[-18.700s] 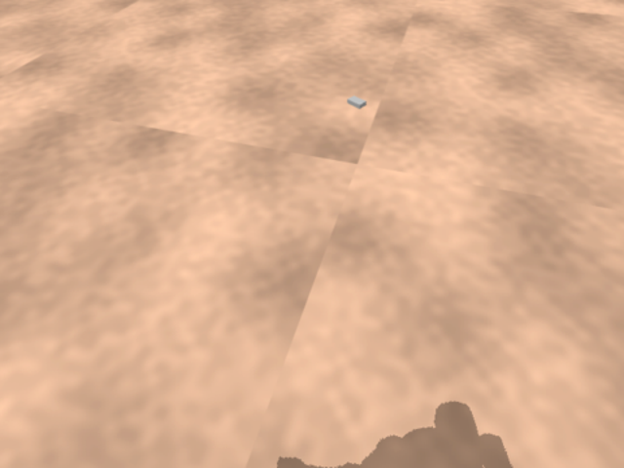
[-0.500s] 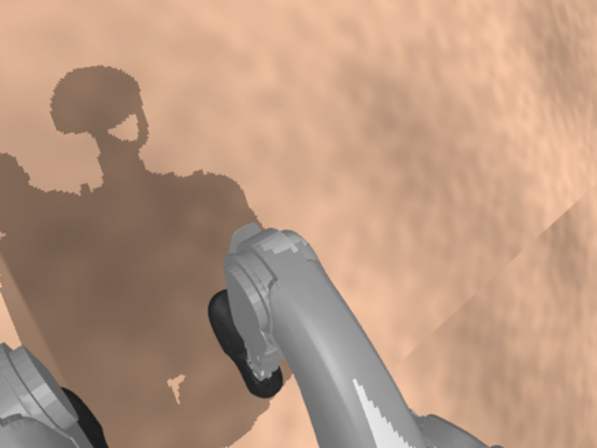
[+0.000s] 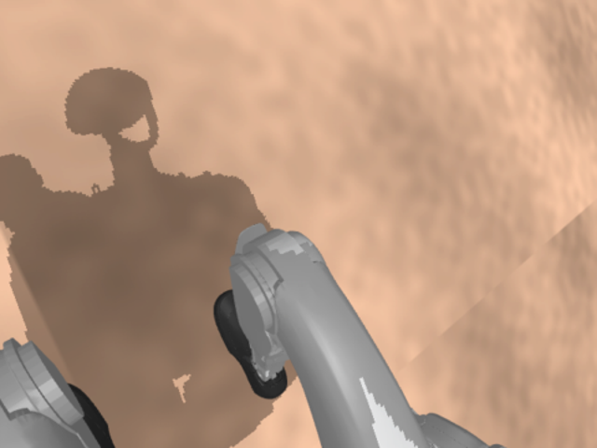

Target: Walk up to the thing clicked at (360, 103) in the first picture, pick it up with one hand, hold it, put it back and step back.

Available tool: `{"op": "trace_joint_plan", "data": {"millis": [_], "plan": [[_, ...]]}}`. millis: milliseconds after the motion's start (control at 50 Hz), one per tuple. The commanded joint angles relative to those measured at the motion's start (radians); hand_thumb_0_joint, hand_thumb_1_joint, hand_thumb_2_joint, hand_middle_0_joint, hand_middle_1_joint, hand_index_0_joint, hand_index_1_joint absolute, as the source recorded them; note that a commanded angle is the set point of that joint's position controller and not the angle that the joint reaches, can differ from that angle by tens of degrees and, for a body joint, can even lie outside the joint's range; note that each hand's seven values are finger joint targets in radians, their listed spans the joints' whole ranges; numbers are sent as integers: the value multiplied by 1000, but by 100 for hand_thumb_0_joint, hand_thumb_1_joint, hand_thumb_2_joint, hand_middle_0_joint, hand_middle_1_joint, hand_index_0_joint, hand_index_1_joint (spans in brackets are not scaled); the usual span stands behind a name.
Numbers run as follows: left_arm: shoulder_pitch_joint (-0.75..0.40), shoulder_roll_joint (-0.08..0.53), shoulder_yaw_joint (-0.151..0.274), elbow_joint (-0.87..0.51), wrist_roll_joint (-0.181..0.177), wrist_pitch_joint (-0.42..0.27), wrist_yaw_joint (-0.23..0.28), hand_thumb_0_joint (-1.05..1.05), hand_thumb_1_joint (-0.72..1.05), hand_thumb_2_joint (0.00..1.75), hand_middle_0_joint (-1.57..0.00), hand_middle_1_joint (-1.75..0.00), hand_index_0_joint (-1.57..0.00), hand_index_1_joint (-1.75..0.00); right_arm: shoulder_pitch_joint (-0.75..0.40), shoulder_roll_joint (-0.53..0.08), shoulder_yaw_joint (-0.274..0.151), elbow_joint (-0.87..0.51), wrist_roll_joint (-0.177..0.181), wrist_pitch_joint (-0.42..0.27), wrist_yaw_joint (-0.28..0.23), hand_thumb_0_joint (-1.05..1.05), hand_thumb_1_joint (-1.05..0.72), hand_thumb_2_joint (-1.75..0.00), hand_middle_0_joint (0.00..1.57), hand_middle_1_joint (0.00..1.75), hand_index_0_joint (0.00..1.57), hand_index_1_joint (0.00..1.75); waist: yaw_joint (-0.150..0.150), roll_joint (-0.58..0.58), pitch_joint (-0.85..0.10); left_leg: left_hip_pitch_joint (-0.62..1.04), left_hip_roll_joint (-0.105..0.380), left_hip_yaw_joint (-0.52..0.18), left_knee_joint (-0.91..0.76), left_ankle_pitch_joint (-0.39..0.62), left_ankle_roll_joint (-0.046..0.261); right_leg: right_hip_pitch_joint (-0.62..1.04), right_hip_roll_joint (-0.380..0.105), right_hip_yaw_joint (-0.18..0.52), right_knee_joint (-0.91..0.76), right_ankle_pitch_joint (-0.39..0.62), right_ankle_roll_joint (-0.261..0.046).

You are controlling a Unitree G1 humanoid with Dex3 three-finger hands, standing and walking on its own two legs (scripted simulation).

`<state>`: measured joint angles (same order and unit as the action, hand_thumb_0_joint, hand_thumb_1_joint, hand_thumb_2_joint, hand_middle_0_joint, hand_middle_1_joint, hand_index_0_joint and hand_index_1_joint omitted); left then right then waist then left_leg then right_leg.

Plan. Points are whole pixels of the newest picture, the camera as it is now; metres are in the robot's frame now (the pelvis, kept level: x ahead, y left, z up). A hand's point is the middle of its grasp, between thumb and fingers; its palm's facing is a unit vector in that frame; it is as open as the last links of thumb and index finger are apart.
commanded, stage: settle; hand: left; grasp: from above
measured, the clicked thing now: out of the picture +0.43 +0.33 -0.32
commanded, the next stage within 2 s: lift in 0.66 s
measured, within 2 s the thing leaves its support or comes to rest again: neither
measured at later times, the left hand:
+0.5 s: hand out of the picture +0.43 +0.34 -0.18, palm faces -0.07 -0.41 -0.91, open 4.0 cm
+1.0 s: hand out of the picture +0.42 +0.35 -0.13, palm faces -0.08 -0.42 -0.90, open 4.2 cm
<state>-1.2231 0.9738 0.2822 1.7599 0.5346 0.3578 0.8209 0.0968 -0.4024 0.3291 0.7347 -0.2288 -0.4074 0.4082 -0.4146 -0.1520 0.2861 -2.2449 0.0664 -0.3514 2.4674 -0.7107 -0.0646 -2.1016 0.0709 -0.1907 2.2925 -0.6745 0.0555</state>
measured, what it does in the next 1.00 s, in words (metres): stands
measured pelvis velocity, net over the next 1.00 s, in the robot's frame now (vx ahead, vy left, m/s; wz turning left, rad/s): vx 0.00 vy -0.01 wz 0.10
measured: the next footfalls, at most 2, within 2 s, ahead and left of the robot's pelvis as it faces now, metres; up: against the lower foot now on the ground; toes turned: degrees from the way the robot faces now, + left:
none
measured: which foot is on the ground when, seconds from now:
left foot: down 0.00-1.00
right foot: down 0.00-1.00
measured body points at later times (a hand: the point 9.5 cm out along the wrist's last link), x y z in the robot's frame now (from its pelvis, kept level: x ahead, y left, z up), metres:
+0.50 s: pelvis +0.00 +0.00 +0.01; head +0.26 +0.09 +0.36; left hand +0.44 +0.36 -0.13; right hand +0.02 -0.25 -0.07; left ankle +0.07 +0.15 -0.30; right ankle +0.12 -0.12 -0.30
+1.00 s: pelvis +0.00 -0.01 +0.02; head +0.25 +0.06 +0.39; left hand +0.43 +0.36 -0.08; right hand +0.03 -0.27 -0.08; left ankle +0.07 +0.15 -0.30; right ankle +0.12 -0.12 -0.30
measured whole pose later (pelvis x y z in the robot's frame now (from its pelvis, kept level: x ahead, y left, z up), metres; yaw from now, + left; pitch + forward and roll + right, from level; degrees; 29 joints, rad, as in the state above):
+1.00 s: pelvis +0.00 -0.01 +0.02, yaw +6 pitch +32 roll -7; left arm -1.21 0.70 0.33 1.64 0.65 0.50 0.64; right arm 0.17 -0.34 0.07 0.94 -0.16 -0.33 0.37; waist -0.29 0.03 0.02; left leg -2.26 0.08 -0.20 2.35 -0.67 -0.05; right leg -2.18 0.04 -0.08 2.28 -0.68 0.04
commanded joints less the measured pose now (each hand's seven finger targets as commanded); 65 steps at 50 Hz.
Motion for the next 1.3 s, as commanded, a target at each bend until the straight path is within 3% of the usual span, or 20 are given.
{"op": "trace_joint_plan", "data": {"millis": [0,140,240,300,380,520,660,720,740,760,780,800,960,1060,1080,1120,1160,1200,1240,1280], "plan": [[-239,124,-12,-114,21,0,17,0,74,25,-114,-32,-116,-31,244,-343,-92,42,16,6,1,0,-92,-91,20,30,20,30,-79,541,-717,518,31,131,-233,237,53,380,27,-114,-226,341,-45],[-273,164,17,-219,86,38,17,0,78,16,-111,-32,-116,-28,260,-308,-126,77,32,18,3,0,-91,-90,20,30,20,30,-27,622,-778,539,29,158,-253,205,51,359,24,-84,-242,307,-53],[-233,82,22,-199,89,74,-1,0,80,17,-110,-35,-116,-29,276,-285,-166,102,43,30,4,0,-91,-90,20,30,20,30,-13,588,-795,501,21,172,-266,188,55,332,19,-73,-249,279,-55],[-245,17,-2,-211,77,89,-22,0,81,14,-109,-35,-117,-28,286,-273,-185,112,54,34,7,0,-90,-90,20,30,20,30,-17,551,-789,504,20,160,-278,195,56,293,15,-77,-239,291,-53],[-252,-9,-25,-205,78,99,-55,0,81,12,-108,-36,-116,-28,282,-253,-202,139,67,38,2,0,-90,-90,20,30,20,30,-4,496,-775,450,11,172,-278,167,65,274,15,-62,-242,255,-50],[-283,-2,-11,-194,115,107,-69,0,81,12,-105,-40,-115,-31,298,-249,-241,190,71,39,-6,0,-90,-90,20,30,20,30,27,517,-808,486,4,186,-318,129,59,248,10,-47,-251,188,-58],[-314,12,21,-195,131,111,-79,0,77,17,-103,-44,-112,-35,296,-234,-263,186,69,48,-22,0,-90,-90,20,30,20,30,48,500,-896,454,-4,239,-296,182,69,305,10,-4,-271,223,-54],[-340,8,8,-218,148,107,-99,0,74,19,-103,-43,-111,-35,305,-204,-260,231,64,54,-28,0,-90,-90,20,30,20,30,48,476,-885,439,-7,245,-288,172,75,286,6,-3,-275,201,-49],[-307,2,13,-187,155,110,-104,0,77,16,-103,-43,-112,-34,299,-239,-284,190,67,50,-31,0,-90,-90,20,30,20,30,42,480,-910,447,-8,256,-281,187,75,307,10,10,-277,214,-50],[-328,11,16,-221,162,106,-105,0,77,17,-104,-47,-113,-38,320,-207,-269,224,65,54,-30,0,-91,-91,20,30,20,30,54,478,-921,452,-8,253,-289,196,74,305,5,3,-274,222,-48],[-293,3,28,-189,161,110,-103,0,79,17,-102,-49,-113,-38,309,-237,-298,205,68,54,-32,0,-91,-90,20,30,20,30,67,486,-940,466,-7,256,-303,200,70,316,4,2,-270,225,-52],[-302,-13,15,-213,159,111,-110,0,81,17,-102,-50,-114,-38,313,-195,-277,229,66,59,-30,0,-90,-90,20,30,20,30,74,485,-932,467,-9,255,-303,194,71,297,1,-1,-269,216,-52],[-283,-44,19,-269,153,146,-157,0,73,14,-99,-47,-110,-36,299,-205,-346,209,93,83,-55,0,-91,-90,20,30,20,30,117,485,-1013,506,-12,273,-343,188,73,279,-3,28,-289,195,-63],[-260,-121,-9,-330,143,163,-177,0,68,11,-95,-45,-106,-34,297,-176,-383,207,103,109,-75,0,-91,-90,20,30,20,30,138,443,-1072,518,-21,306,-373,228,81,336,-7,56,-338,240,-62],[-279,-96,0,-379,139,159,-180,0,67,9,-94,-46,-105,-34,297,-172,-390,207,105,111,-81,0,-91,-91,20,30,20,30,151,434,-1093,514,-20,313,-381,212,82,365,-3,67,-357,217,-61],[-229,-158,-20,-362,137,164,-196,0,67,11,-95,-44,-106,-33,298,-163,-410,207,116,122,-90,0,-91,-90,20,30,20,30,164,424,-1108,537,-22,318,-404,209,79,345,-6,73,-368,205,-67],[-211,-148,-17,-398,139,174,-205,0,69,10,-97,-42,-107,-31,291,-160,-426,205,125,133,-104,0,-91,-90,20,30,20,30,183,422,-1122,582,-23,313,-442,200,75,332,-10,77,-386,190,-71],[-239,-188,-34,-463,138,180,-213,0,69,11,-97,-42,-107,-32,293,-157,-431,191,138,143,-115,0,-91,-90,20,30,20,30,195,457,-1157,627,-22,313,-473,203,69,321,-13,80,-398,194,-79],[-185,-226,-58,-426,136,198,-221,0,70,8,-98,-41,-108,-31,279,-143,-428,180,145,155,-128,0,-91,-90,20,30,20,30,181,392,-1106,615,-24,313,-500,181,72,339,-10,83,-436,173,-76],[-181,-225,-56,-479,120,200,-232,0,69,11,-97,-42,-107,-32,269,-137,-432,175,152,163,-142,0,-91,-90,20,30,20,30,194,360,-1111,617,-27,314,-524,172,76,361,-14,93,-469,150,-73]]}}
